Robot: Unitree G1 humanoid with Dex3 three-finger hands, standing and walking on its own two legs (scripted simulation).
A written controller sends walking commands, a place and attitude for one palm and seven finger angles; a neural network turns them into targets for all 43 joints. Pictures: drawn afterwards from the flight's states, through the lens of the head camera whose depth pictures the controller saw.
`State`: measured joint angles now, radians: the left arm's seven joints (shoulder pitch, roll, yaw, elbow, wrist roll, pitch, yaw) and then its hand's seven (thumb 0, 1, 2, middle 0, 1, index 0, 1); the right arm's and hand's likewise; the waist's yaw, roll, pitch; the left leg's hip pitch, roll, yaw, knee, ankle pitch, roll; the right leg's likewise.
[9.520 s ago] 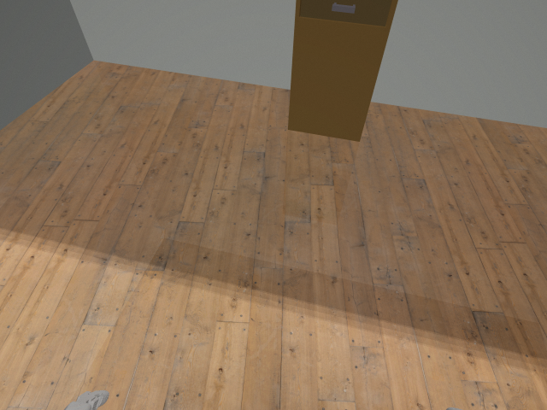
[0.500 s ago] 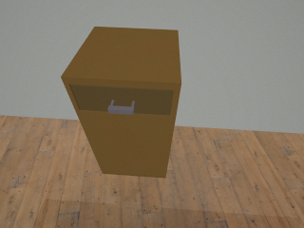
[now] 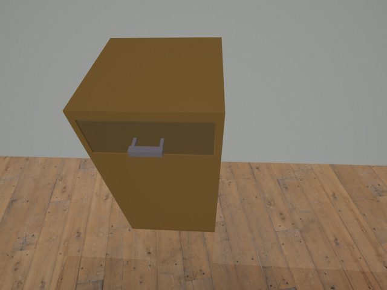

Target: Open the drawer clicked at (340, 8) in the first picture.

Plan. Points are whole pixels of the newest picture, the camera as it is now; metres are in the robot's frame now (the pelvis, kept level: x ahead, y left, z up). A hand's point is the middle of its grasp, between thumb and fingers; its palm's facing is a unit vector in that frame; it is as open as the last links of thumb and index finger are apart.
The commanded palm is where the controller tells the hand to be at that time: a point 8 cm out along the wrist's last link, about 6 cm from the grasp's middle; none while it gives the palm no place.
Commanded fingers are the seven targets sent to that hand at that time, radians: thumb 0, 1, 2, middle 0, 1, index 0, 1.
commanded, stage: come to a stop and stand still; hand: left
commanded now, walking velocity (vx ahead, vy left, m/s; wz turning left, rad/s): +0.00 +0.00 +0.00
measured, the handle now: (147, 146) +0.50 +0.17 -0.04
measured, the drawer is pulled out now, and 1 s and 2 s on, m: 0.00 0.00 0.00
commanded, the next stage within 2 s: look again from close up in 0.48 s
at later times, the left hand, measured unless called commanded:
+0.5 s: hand out of the picture +0.01 +0.17 -0.17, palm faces +0.02 -0.98 -0.22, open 7.3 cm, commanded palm none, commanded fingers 0.00 0.90 0.90 -0.20 -0.30 -0.20 -0.30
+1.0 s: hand out of the picture -0.02 +0.15 -0.17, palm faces +0.03 -0.98 -0.18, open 7.4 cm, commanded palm none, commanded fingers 0.00 0.90 0.90 -0.20 -0.30 -0.20 -0.30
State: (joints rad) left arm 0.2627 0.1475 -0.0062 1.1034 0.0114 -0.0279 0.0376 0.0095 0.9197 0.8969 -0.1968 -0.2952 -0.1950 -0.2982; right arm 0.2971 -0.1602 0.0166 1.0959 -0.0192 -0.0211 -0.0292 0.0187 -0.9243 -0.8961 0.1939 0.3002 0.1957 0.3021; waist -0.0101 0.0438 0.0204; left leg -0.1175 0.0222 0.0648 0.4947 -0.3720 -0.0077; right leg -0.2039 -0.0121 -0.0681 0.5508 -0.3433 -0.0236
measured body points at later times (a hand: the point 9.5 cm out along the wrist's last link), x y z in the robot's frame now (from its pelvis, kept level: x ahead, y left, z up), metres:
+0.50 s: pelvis +0.00 -0.01 +0.01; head +0.02 -0.02 +0.45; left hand +0.01 +0.22 -0.15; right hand +0.00 -0.22 -0.16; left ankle -0.07 +0.12 -0.73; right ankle -0.03 -0.10 -0.73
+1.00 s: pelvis -0.01 -0.01 +0.01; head +0.01 -0.02 +0.46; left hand -0.02 +0.21 -0.15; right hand -0.03 -0.21 -0.16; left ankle -0.07 +0.12 -0.73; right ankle -0.03 -0.10 -0.73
